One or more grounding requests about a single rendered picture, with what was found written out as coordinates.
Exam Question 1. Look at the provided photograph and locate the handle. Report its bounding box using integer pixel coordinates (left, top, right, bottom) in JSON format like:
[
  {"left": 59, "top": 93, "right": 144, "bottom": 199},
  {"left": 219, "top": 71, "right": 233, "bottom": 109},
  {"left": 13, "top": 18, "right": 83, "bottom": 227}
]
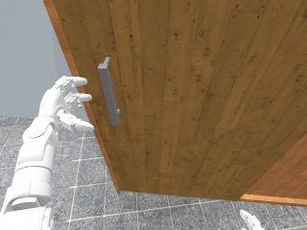
[{"left": 97, "top": 57, "right": 121, "bottom": 126}]

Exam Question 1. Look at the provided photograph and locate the robot right hand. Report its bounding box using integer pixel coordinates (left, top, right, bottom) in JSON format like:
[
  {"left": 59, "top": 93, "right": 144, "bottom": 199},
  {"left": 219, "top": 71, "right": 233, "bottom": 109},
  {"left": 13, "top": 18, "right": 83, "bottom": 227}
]
[{"left": 240, "top": 210, "right": 265, "bottom": 230}]

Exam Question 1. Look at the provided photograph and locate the robot left hand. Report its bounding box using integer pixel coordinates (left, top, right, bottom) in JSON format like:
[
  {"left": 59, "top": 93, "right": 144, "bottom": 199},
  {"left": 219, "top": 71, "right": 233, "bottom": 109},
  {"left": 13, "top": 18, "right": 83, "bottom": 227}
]
[{"left": 38, "top": 76, "right": 94, "bottom": 132}]

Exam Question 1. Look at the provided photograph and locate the robot left forearm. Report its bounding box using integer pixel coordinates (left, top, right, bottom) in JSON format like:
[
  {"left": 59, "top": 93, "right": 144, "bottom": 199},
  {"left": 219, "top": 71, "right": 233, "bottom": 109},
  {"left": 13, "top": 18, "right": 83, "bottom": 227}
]
[{"left": 0, "top": 116, "right": 60, "bottom": 220}]

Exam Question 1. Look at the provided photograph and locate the wardrobe door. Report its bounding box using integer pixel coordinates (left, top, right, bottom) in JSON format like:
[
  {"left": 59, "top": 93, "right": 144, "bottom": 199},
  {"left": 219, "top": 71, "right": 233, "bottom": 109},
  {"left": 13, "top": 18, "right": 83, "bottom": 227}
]
[
  {"left": 245, "top": 133, "right": 307, "bottom": 199},
  {"left": 53, "top": 0, "right": 307, "bottom": 201}
]

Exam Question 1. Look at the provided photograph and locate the left robot upper arm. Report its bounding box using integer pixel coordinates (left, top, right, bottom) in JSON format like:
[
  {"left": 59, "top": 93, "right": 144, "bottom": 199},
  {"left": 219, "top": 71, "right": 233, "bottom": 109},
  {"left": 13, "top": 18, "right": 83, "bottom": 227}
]
[{"left": 0, "top": 206, "right": 55, "bottom": 230}]

